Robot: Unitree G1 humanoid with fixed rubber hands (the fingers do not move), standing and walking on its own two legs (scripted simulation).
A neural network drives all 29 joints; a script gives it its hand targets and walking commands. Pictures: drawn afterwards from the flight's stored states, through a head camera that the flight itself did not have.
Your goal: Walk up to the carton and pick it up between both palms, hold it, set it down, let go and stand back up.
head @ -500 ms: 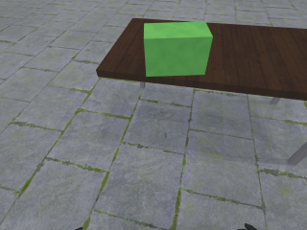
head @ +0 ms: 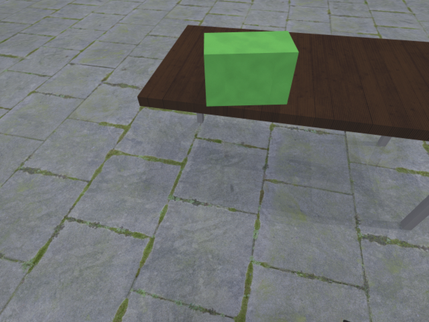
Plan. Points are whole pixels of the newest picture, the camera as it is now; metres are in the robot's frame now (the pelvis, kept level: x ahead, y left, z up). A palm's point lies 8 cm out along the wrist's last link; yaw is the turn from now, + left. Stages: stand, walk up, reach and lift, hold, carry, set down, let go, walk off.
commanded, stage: stand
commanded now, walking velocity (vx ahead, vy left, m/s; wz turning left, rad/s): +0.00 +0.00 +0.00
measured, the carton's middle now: (246, 69) +0.94 -0.08 -0.01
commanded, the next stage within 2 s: none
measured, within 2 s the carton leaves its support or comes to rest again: neither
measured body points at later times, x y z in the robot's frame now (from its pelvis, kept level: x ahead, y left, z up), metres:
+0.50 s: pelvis -0.02 +0.00 +0.01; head -0.03 +0.01 +0.46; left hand +0.06 +0.27 -0.13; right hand +0.07 -0.24 -0.12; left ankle +0.03 +0.11 -0.72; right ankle +0.03 -0.13 -0.72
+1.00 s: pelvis -0.02 +0.01 +0.01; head -0.03 +0.02 +0.46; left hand +0.06 +0.27 -0.13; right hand +0.07 -0.24 -0.12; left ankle +0.03 +0.11 -0.72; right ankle +0.03 -0.13 -0.72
